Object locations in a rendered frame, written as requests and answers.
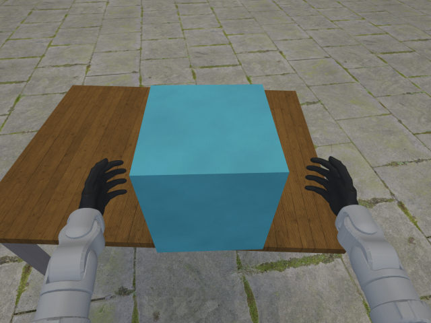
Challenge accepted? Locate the robot left forearm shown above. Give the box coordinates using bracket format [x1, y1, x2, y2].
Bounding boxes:
[31, 208, 105, 323]

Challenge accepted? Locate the table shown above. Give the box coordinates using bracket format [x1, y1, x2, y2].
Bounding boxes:
[0, 85, 346, 276]

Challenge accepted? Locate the robot right forearm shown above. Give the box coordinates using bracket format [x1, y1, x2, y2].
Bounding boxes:
[335, 205, 431, 323]

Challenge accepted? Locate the robot right hand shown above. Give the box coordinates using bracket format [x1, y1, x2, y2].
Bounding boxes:
[304, 156, 359, 216]

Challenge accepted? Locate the carton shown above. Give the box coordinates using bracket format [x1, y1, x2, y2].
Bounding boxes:
[129, 84, 290, 252]

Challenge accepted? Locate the robot left hand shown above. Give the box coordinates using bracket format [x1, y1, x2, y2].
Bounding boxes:
[79, 158, 127, 216]

